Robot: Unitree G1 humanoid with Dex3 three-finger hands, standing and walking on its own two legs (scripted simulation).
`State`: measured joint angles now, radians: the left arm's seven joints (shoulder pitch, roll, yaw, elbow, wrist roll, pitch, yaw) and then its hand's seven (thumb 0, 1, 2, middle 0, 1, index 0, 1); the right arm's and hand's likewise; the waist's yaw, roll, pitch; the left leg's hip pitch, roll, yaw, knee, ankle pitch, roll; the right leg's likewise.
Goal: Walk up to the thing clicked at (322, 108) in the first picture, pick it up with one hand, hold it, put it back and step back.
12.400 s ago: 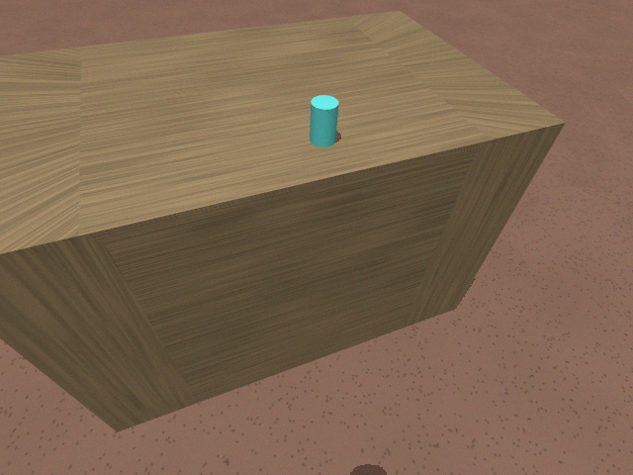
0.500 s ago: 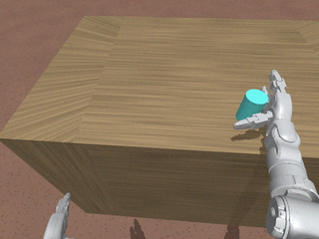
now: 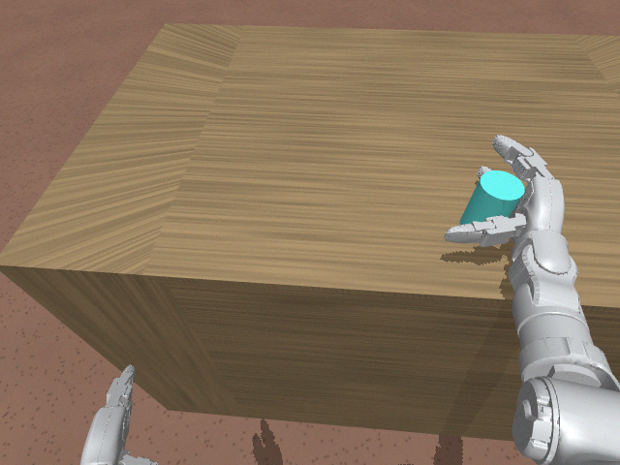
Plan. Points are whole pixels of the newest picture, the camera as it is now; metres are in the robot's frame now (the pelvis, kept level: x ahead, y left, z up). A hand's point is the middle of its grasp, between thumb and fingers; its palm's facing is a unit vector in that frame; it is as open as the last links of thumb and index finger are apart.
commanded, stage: close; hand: right
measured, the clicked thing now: (489, 207) +0.45 -0.20 +0.09
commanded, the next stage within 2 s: settle in 0.34 s
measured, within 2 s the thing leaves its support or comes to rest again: leaves its support in 0.58 s
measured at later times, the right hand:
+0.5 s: hand (496, 199) +0.45 -0.21 +0.11, palm faces +0.15 +0.99 +0.02, open 7.7 cm
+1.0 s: hand (510, 171) +0.45 -0.21 +0.16, palm faces +0.15 +0.99 +0.01, open 7.2 cm
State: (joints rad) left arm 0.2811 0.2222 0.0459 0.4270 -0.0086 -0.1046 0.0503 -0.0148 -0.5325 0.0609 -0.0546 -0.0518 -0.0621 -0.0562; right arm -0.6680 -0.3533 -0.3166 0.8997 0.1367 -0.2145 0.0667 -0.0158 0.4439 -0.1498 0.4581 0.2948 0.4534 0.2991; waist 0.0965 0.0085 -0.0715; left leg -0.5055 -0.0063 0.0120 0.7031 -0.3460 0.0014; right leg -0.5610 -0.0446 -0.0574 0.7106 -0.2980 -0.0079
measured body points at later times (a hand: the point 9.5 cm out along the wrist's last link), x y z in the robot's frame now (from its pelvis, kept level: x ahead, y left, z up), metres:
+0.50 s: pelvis +0.01 +0.00 +0.00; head +0.05 -0.01 +0.45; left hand +0.16 +0.26 -0.06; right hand +0.44 -0.26 +0.11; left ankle +0.00 +0.12 -0.72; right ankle +0.03 -0.12 -0.72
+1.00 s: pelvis +0.01 +0.00 +0.01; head +0.03 +0.00 +0.46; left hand +0.16 +0.26 -0.06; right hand +0.44 -0.26 +0.16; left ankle +0.00 +0.12 -0.72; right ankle +0.03 -0.12 -0.72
